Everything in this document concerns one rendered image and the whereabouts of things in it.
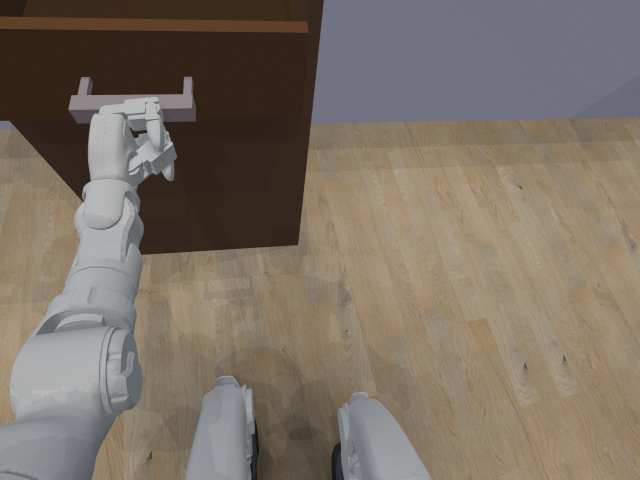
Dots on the left robot upper arm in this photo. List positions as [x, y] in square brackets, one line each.
[69, 387]

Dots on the left robot hand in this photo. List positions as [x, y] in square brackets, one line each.
[111, 145]

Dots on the cabinet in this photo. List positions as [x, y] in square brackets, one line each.
[238, 181]

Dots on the handle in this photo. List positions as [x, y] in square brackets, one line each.
[175, 107]

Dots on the robot left forearm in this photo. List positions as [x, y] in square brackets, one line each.
[103, 281]

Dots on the robot left thigh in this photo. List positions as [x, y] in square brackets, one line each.
[219, 447]

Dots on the drawer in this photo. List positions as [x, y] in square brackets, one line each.
[247, 58]

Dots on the robot right shin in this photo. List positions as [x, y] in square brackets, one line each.
[350, 465]

